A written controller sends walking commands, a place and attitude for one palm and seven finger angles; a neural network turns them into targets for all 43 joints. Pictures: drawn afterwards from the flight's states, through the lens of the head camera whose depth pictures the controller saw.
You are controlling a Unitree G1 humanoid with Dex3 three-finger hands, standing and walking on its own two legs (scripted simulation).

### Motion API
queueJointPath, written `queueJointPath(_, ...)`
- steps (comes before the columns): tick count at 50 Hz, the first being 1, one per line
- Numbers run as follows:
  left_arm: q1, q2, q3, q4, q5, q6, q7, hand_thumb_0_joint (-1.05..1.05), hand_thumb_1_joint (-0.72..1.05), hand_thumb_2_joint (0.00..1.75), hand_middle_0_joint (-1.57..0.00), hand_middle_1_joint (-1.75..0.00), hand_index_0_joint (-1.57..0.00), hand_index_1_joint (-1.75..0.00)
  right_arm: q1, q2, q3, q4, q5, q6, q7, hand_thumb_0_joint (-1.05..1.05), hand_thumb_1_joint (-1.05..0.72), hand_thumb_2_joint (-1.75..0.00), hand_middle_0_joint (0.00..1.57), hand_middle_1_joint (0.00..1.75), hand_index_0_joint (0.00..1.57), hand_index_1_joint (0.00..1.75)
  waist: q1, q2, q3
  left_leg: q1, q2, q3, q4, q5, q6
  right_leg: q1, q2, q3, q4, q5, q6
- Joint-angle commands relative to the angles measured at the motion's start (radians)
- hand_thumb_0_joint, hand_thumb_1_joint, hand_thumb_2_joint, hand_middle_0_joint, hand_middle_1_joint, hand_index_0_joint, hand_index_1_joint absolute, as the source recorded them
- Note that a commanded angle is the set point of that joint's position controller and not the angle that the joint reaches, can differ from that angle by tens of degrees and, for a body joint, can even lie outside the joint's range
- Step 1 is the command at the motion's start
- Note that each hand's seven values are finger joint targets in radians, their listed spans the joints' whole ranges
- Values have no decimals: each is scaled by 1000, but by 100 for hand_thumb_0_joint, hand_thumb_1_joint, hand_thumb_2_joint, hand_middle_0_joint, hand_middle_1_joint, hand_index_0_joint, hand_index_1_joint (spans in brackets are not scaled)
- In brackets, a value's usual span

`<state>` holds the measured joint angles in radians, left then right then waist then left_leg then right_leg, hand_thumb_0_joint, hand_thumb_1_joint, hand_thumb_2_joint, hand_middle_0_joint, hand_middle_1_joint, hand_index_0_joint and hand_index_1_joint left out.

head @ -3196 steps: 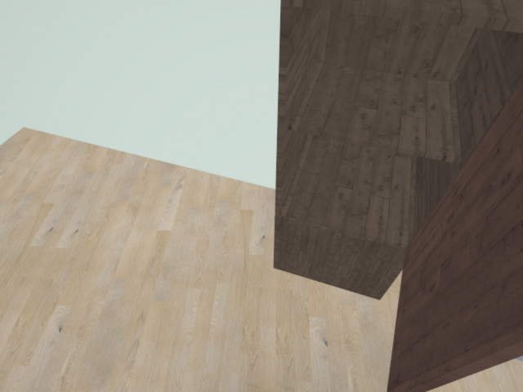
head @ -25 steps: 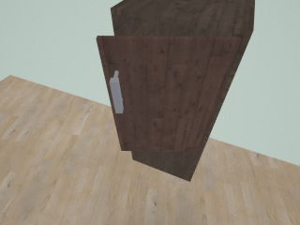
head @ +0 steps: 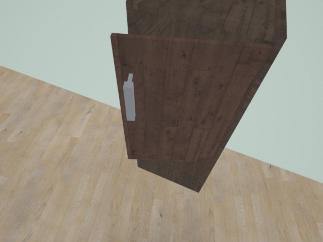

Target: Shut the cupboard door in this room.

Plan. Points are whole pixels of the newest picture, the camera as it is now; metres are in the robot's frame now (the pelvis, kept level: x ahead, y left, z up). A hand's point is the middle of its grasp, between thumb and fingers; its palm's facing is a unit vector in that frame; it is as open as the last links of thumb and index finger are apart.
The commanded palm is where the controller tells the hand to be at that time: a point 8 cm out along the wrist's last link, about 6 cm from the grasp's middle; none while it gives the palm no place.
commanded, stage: look again from close up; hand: left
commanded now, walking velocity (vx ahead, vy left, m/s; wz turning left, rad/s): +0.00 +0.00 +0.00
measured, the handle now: (130, 97) +0.48 +0.13 +0.07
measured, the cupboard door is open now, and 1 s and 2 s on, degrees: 21 21 21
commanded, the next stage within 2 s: shuffle to correct the standing spot in 0.32 s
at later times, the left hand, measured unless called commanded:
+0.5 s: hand out of the picture +0.02 +0.19 -0.18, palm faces -0.01 -0.98 -0.22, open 7.4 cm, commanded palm none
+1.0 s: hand out of the picture +0.01 +0.07 -0.18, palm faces +0.09 -0.99 -0.15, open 7.4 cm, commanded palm none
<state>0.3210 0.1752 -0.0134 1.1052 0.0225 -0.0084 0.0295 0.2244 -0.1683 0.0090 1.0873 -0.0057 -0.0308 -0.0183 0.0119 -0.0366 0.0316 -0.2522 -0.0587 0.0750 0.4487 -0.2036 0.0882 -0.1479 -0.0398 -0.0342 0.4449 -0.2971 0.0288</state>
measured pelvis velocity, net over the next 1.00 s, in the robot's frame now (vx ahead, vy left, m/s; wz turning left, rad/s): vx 0.03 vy -0.09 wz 0.06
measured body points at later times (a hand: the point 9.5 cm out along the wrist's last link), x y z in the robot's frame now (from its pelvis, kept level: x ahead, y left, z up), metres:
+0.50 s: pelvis +0.01 +0.00 +0.00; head +0.03 +0.01 +0.45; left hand +0.03 +0.24 -0.16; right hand +0.04 -0.24 -0.15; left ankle +0.02 +0.06 -0.74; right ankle -0.04 -0.14 -0.74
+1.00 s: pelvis +0.03 -0.09 +0.00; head +0.05 -0.08 +0.45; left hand +0.01 +0.12 -0.16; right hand +0.03 -0.32 -0.16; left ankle +0.02 +0.03 -0.70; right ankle +0.01 -0.16 -0.74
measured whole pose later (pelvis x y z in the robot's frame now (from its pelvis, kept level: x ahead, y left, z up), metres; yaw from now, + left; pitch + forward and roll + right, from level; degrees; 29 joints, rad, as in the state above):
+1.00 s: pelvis +0.03 -0.09 +0.00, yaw +3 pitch +1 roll +0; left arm 0.32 0.12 0.01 1.07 0.03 -0.02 0.02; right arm 0.30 -0.15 -0.02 1.13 -0.02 0.02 -0.02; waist 0.00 -0.02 0.01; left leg -0.40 0.03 0.04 0.84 -0.41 0.00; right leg -0.18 0.02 -0.12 0.45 -0.29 -0.07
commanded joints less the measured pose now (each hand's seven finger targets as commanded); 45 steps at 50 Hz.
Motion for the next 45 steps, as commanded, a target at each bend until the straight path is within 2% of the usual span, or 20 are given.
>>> queueJointPath(1,56,113,17,-28,-2,-12,10,0,90,90,-20,-30,-20,-30,39,-136,-24,-30,0,-13,-11,0,-90,-90,20,30,20,30,-5,73,5,64,162,-178,-114,115,-19,-56,-68,57,-63,92,-55)
queueJointPath(9,35,125,21,-34,-1,-13,9,0,90,90,-20,-30,-20,-30,19,-142,-26,-26,-1,-15,-11,0,-90,-90,20,30,20,30,1,32,-7,74,162,-178,-104,170,-18,-32,-75,57,-72,125,-53)
queueJointPath(13,13,132,22,-35,-4,-9,8,0,90,90,-20,-30,-20,-30,17,-151,-26,-22,-3,-14,-10,0,-90,-90,20,30,20,30,-3,50,-6,78,166,-185,-121,152,-23,-36,-75,54,-69,98,-51)
queueJointPath(20,-3,148,27,-39,-4,-10,7,0,90,90,-20,-30,-20,-30,5,-162,-27,-16,-3,-16,-11,0,-90,-90,20,30,20,30,1,50,-21,94,167,-178,-112,209,-21,-16,-79,56,-73,125,-53)
queueJointPath(21,-10,152,28,-39,-5,-10,7,0,90,90,-20,-30,-20,-30,7,-161,-27,-14,-2,-15,-11,0,-90,-90,20,30,20,30,0,42,-22,91,167,-179,-116,197,-23,-12,-79,54,-74,117,-53)
queueJointPath(23,16,98,15,-21,-7,1,6,0,90,90,-20,-30,-20,-30,28,-116,-15,2,-6,-9,-11,0,-90,-90,20,30,20,30,-5,49,-19,98,180,-196,-139,120,-27,-28,-64,39,-66,62,-43)
queueJointPath(25,24,91,14,-16,-5,9,5,0,90,90,-20,-30,-20,-30,40,-115,-18,7,-8,-4,-14,0,-90,-90,20,30,20,30,-10,48,-1,92,199,-223,-154,65,-19,-49,-49,22,-42,28,-43)
queueJointPath(28,26,92,22,-26,1,20,-3,0,90,90,-20,-30,-20,-30,65,-145,-34,11,-12,4,-25,0,-90,-90,20,30,20,30,-20,87,11,128,257,-297,-184,21,11,-136,-19,0,29,-38,-44)
queueJointPath(30,16,93,28,-39,6,28,-8,0,90,90,-20,-30,-20,-30,100,-163,-45,13,-15,8,-35,0,-90,-90,20,30,20,30,-31,110,9,163,311,-349,-177,99,57,-206,-2,-5,120,-105,-45)
queueJointPath(32,4,87,37,-57,9,37,-13,0,90,90,-20,-30,-20,-30,125,-174,-55,9,-21,11,-41,0,-90,-90,20,30,20,30,-45,144,-1,171,367,-389,-191,119,111,-276,-4,14,282,-221,-49)
queueJointPath(34,-14,80,45,-81,12,42,-21,0,90,90,-20,-30,-20,-30,126,-178,-62,2,-24,12,-44,0,-90,-90,20,30,20,30,-42,122,-1,139,396,-397,-181,131,138,-305,-14,41,353,-228,-55)
queueJointPath(35,-7,64,47,-83,11,41,-23,0,90,90,-20,-30,-20,-30,109,-183,-66,-5,-26,12,-42,0,-90,-90,20,30,20,30,-35,122,-15,104,391,-373,-178,123,132,-277,-16,47,342,-206,-54)
queueJointPath(38,52,27,47,-64,7,34,-25,0,90,90,-20,-30,-20,-30,66,-172,-70,-17,-27,14,-35,0,-90,-90,20,30,20,30,-2,125,-37,-29,314,-286,-154,16,71,-97,7,1,172,-79,-49)
queueJointPath(39,85,33,48,-55,7,30,-25,0,90,90,-20,-30,-20,-30,50,-163,-70,-17,-24,17,-34,0,-90,-90,20,30,20,30,18,93,-37,-77,283,-255,-110,-27,42,-17,18,-16,50,4,-45)
queueJointPath(40,107,51,52,-48,10,24,-22,0,90,90,-20,-30,-20,-30,55,-142,-68,-16,-20,18,-29,0,-90,-90,20,30,20,30,23,41,-29,-154,228,-199,-53,-110,3,61,-3,10,-45,32,-43)
queueJointPath(41,124,94,58,-42,13,20,-14,0,90,90,-20,-30,-20,-30,66,-93,-59,-25,-15,20,-23,0,-90,-90,20,30,20,30,25,-99,-14,-269,135,-105,57,-232,-34,118,-104,134,-127,-89,-75)
queueJointPath(42,140,140,65,-47,12,20,-7,0,90,90,-20,-30,-20,-30,48,-47,-47,-47,-14,24,-19,0,-90,-90,20,30,20,30,35,-251,16,-306,59,7,217,-290,-60,54,-231,279,-241,-229,-136)
queueJointPath(43,120,135,61,-61,8,19,-3,0,90,90,-20,-30,-20,-30,11,-48,-49,-59,-19,27,-13,0,-90,-90,20,30,20,30,43,-192,43,-284,64,-8,365,-343,-58,-44,-283,317,-292,-260,-191)
queueJointPath(44,92,109,56,-64,5,3,2,0,90,90,-20,-30,-20,-30,17,-41,-50,-54,-20,35,-10,0,-90,-90,20,30,20,30,22,-166,61,-278,83,-39,436,-318,-60,-92,-282,320,-305,-217,-197)
queueJointPath(45,63,78,47,-65,2,-9,4,0,90,90,-20,-30,-20,-30,25,-30,-44,-34,-20,34,-7,0,-90,-90,20,30,20,30,3,-82,113,-273,100,-59,465,-255,-63,-119,-267,302,-285,-64,-196)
